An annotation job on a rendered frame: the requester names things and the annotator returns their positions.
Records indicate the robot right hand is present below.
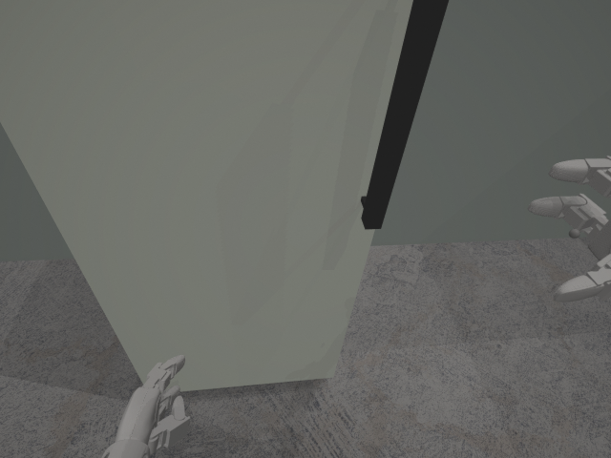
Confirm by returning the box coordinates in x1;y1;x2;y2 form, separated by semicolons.
528;156;611;302

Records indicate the fridge door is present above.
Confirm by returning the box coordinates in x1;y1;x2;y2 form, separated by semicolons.
0;0;413;393

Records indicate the robot left forearm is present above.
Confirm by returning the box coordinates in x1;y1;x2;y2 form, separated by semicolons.
101;439;150;458

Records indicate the handle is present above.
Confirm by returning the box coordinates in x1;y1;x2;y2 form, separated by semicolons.
361;0;449;229

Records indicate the robot left hand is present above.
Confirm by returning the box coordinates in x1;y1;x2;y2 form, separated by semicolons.
115;355;190;455

